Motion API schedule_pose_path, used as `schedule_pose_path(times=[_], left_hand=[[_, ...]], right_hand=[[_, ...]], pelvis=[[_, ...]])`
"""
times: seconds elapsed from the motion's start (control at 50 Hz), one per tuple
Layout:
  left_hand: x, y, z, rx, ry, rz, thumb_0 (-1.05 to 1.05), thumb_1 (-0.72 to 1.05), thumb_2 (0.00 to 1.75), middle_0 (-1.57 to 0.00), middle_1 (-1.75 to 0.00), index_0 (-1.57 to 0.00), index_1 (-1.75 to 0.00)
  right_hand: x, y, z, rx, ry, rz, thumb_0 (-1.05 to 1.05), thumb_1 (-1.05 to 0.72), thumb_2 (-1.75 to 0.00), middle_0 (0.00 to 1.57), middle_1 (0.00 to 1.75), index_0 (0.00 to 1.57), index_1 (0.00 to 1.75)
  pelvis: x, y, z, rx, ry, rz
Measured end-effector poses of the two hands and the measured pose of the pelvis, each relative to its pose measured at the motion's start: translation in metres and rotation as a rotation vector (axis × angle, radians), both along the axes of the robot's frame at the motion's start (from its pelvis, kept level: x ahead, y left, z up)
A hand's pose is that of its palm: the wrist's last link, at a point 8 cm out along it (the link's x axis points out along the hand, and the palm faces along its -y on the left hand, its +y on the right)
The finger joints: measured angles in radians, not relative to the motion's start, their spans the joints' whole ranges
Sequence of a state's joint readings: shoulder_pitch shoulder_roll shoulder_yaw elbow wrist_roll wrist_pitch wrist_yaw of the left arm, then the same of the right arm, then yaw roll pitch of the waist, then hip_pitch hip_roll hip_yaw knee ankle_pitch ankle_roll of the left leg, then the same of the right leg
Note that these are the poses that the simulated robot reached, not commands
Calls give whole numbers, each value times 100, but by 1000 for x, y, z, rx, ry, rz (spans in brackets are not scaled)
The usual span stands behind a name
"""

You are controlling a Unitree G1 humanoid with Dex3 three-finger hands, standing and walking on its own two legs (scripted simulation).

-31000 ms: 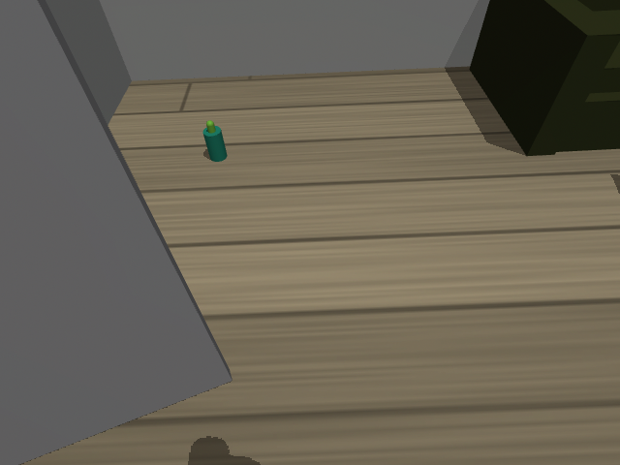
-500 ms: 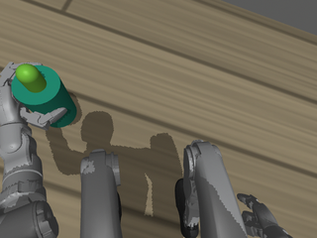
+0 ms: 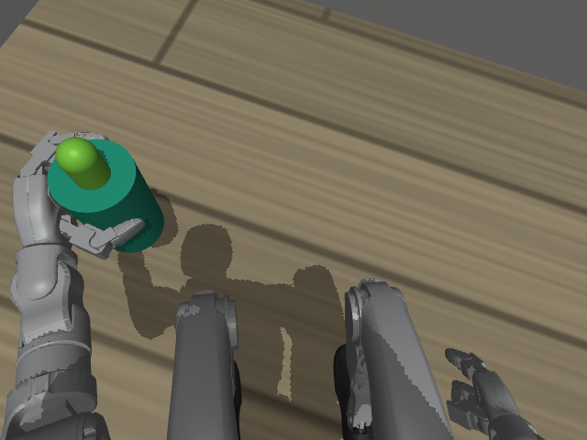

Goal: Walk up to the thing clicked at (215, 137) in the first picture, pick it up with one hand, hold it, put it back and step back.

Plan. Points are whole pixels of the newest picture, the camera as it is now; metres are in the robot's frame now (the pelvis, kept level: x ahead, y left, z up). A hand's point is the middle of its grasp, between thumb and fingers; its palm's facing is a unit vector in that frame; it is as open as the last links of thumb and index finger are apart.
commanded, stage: lift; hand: left
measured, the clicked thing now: (108, 193) +0.42 +0.24 -0.01
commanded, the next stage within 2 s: hold in 1.64 s
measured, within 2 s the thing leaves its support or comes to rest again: neither
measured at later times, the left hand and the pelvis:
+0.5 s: hand (6, 126) +0.39 +0.23 +0.18, palm faces +0.19 -0.98 -0.06, open 11.9 cm; pelvis +0.04 +0.01 +0.16, yaw +2 degrees
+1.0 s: hand out of the picture +0.39 +0.21 +0.27, palm faces +0.18 -0.98 -0.05, open 11.9 cm; pelvis +0.06 +0.01 +0.24, yaw +3 degrees
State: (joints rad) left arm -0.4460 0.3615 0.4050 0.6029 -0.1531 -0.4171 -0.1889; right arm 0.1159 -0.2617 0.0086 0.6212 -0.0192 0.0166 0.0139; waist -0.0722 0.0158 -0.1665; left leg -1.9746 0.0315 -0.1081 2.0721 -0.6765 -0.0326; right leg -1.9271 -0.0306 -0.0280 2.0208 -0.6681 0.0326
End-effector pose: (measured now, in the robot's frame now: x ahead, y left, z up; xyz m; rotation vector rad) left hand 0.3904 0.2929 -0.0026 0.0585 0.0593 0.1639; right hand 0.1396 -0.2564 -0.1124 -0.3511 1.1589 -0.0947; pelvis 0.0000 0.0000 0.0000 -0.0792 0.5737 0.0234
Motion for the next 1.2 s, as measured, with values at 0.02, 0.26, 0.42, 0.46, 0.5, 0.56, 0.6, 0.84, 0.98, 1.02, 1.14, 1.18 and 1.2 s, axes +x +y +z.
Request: schedule_pose_path(times=[0.02,0.26,0.42,0.46,0.5,0.56,0.6,0.84,0.98,1.02,1.14,1.18,1.2], left_hand=[[-2,-1,6,0,1,0,-1,-61,109,-58,-96,-62,-96],[-16,-12,95,11,18,14,-1,-61,109,-57,-97,-61,-97],[-26,-17,160,-4,24,32,-1,-61,109,-57,-97,-61,-97],[-27,-18,173,-6,25,32,-1,-61,109,-57,-97,-61,-97],[-27,-18,185,-10,27,34,-1,-61,109,-57,-97,-61,-97],[-26,-18,201,-9,29,34,-1,-61,109,-57,-97,-61,-96],[-25,-19,211,-6,33,32,-1,-61,109,-58,-96,-61,-96],[-28,-30,254,-19,33,8,-1,-61,109,-58,-96,-62,-95],[-32,-36,274,-22,19,20,-1,-61,109,-58,-96,-62,-95],[-32,-38,279,-20,18,16,-1,-61,109,-58,-96,-62,-95],[-33,-45,291,-28,17,14,-1,-61,109,-59,-95,-62,-95],[-33,-46,294,-33,15,18,-1,-61,109,-59,-95,-62,-95],[-33,-47,296,-35,14,20,-1,-61,109,-59,-95,-62,-95]], right_hand=[[2,1,5,1,-8,-1,0,-94,-90,21,30,21,30],[33,13,82,17,-111,-31,1,-92,-90,21,30,21,30],[55,22,145,25,-184,-37,1,-92,-90,21,30,21,30],[59,23,160,25,-199,-35,1,-92,-90,21,30,21,30],[62,25,174,24,-212,-31,1,-92,-90,21,30,21,30],[65,27,192,21,-223,-25,1,-92,-90,21,30,21,30],[65,28,203,20,-226,-22,1,-91,-90,21,30,21,30],[52,35,241,44,-200,-27,1,-92,-90,21,30,21,30],[51,39,253,64,-194,-24,1,-92,-90,21,30,21,30],[52,39,256,67,-198,-24,1,-92,-90,21,30,21,30],[60,36,269,68,-217,-19,1,-92,-90,21,30,21,30],[62,35,273,67,-225,-17,1,-92,-90,21,30,21,30],[63,34,275,66,-228,-16,1,-92,-90,21,30,21,30]], pelvis=[[0,0,5,0,-1,0],[15,2,77,2,-39,12],[32,6,132,4,-97,22],[36,7,144,6,-115,25],[39,8,156,7,-133,28],[43,9,172,9,-158,31],[45,9,182,10,-175,33],[54,12,224,23,-253,35],[57,10,239,34,-290,36],[58,9,243,36,-299,37],[62,6,255,43,-327,38],[63,5,258,45,-335,38],[64,4,259,46,-340,38]])
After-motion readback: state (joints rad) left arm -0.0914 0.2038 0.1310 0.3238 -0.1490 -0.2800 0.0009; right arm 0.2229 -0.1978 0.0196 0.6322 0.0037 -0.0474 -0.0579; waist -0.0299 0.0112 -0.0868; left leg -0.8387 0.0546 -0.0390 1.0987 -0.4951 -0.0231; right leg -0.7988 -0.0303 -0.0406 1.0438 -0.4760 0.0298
